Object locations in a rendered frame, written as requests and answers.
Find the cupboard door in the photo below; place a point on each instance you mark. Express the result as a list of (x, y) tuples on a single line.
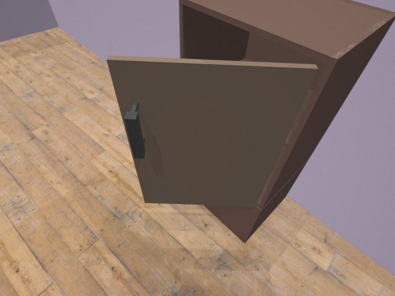
[(213, 128)]

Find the handle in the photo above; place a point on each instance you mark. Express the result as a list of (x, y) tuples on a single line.
[(134, 132)]

